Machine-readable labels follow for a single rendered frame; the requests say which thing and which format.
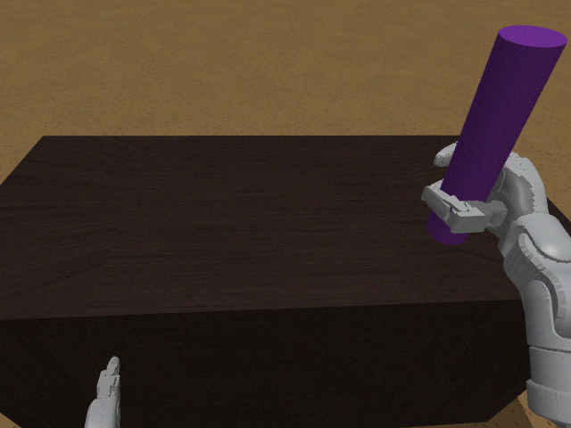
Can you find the can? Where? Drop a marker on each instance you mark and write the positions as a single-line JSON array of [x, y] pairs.
[[518, 68]]

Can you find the right robot arm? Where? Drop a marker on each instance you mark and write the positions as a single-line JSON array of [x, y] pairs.
[[537, 258]]

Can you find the left robot hand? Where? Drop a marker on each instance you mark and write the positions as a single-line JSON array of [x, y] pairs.
[[104, 412]]

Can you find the right robot hand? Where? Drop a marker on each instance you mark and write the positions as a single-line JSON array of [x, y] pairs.
[[518, 191]]

